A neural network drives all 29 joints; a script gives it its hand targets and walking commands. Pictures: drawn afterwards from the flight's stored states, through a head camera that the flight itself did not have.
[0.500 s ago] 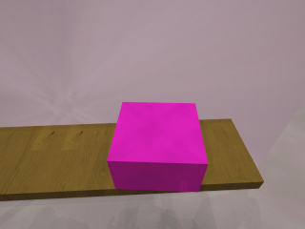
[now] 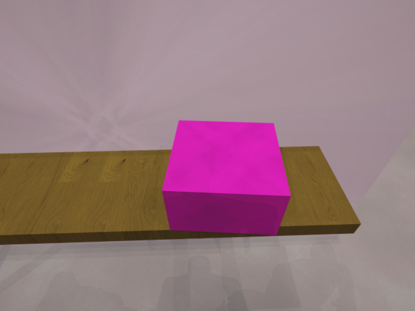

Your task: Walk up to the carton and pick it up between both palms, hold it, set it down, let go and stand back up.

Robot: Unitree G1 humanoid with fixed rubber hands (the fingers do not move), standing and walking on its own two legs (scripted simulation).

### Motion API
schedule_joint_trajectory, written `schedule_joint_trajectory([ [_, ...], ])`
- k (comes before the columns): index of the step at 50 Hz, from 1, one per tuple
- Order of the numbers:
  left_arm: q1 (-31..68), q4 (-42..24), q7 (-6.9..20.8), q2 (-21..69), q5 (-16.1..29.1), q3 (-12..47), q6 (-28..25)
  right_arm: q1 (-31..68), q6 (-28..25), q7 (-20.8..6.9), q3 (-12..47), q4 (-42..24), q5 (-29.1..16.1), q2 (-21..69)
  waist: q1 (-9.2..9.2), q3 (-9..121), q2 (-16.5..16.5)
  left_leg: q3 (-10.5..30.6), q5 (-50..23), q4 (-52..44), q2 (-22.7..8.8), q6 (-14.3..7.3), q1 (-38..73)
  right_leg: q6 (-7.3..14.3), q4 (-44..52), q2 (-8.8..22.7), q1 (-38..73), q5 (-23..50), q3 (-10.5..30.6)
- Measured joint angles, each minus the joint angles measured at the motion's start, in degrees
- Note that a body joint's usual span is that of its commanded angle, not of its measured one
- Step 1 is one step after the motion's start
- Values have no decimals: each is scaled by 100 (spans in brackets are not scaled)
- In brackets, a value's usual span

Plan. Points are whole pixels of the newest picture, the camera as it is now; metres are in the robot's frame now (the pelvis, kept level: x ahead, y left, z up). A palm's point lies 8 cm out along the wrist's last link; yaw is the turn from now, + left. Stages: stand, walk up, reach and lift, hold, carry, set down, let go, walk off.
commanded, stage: stand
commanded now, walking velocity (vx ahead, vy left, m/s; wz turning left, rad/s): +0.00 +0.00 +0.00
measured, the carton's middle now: (224, 173) +0.48 -0.01 -0.03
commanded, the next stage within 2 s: none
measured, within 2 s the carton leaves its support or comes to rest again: neither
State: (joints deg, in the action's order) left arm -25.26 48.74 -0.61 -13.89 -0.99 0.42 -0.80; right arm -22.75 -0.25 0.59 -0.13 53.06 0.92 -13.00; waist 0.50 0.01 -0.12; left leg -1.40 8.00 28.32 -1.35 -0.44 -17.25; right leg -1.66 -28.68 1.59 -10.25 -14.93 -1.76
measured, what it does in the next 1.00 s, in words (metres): steps on the spot: right foot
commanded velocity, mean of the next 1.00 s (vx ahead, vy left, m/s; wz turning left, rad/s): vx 0.00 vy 0.00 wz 0.00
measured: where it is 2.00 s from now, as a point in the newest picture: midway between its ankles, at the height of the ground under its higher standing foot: outside the picture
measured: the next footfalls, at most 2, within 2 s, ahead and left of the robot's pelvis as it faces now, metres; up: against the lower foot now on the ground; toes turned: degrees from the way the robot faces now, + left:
right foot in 0.74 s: -0.04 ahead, -0.09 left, +0.00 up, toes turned -3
left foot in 1.02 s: +0.07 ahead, +0.12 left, +0.00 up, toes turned +1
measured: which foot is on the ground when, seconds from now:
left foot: down 0.00-0.76, up 0.78-1.00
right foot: down 0.00-0.58, up 0.60-0.72, down 0.74-1.00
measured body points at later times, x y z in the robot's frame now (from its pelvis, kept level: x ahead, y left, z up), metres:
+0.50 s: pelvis -0.03 +0.00 +0.00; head -0.06 +0.01 +0.44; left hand -0.04 +0.25 -0.16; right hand -0.04 -0.25 -0.15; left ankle +0.09 +0.11 -0.73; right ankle +0.01 -0.14 -0.73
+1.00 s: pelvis -0.02 +0.01 +0.00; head -0.04 +0.01 +0.45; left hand -0.14 +0.23 -0.15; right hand +0.02 -0.24 -0.14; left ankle +0.02 +0.12 -0.72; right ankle -0.08 -0.09 -0.73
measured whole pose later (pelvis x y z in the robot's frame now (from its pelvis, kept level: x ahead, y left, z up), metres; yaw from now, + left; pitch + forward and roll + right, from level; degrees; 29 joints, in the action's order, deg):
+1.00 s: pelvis -0.02 +0.01 +0.00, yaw +0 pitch -2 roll -2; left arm -33.1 60.3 -1.7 -9.7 -3.2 -2.9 -0.2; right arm -22.9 0.6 0.9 -4.0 49.9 3.0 -10.1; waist -3.4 0.6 -1.1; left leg -1.0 20.6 41.4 -2.5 0.7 -20.7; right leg 2.4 -27.8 -2.4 -4.4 -21.1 -4.6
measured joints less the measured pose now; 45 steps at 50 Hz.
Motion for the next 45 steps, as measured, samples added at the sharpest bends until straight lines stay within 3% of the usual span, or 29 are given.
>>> schedule_joint_trajectory([
  [25,84,478,-85,186,43,-263,175,-228,62,25,-295,154,152,276,-59,108,-18,130,699,520,-35,106,-532,105,-479,-95,-504,-534,-12],
  [29,300,537,-95,172,43,-285,265,-420,82,40,-317,185,160,366,9,120,36,125,566,769,-26,59,-629,87,-919,-86,-655,-946,11],
  [34,149,396,-3,199,-134,-378,227,-289,278,178,-340,372,64,429,84,177,154,-1,-7,387,81,-35,-517,73,-2183,-174,-748,-1378,11],
  [37,-178,351,-36,275,-121,-422,140,-149,381,194,-360,325,102,353,-116,286,175,-155,204,417,158,24,-632,237,-1053,-170,-64,-1449,-57],
  [40,-421,627,-124,408,-86,-392,139,-35,381,177,-380,157,152,242,-255,245,-102,-56,1364,1352,65,237,-998,442,-742,-315,18,-913,-145],
  [45,-777,1142,-182,439,-104,-360,147,-99,246,49,-394,-71,236,234,-353,308,-219,82,1143,2390,-10,288,-1029,465,7,-415,442,-541,-229],
])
